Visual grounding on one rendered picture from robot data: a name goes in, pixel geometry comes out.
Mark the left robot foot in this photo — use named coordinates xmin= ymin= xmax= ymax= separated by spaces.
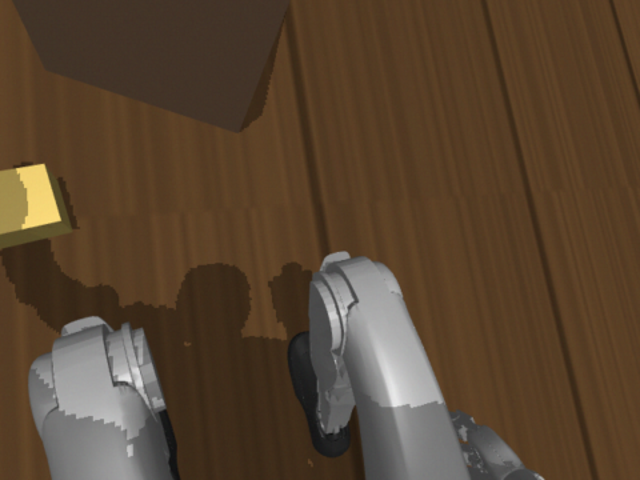
xmin=159 ymin=409 xmax=181 ymax=480

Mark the right robot foot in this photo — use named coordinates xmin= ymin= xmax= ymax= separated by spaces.
xmin=287 ymin=331 xmax=350 ymax=458

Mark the right robot hand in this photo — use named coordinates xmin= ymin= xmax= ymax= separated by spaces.
xmin=449 ymin=410 xmax=526 ymax=480

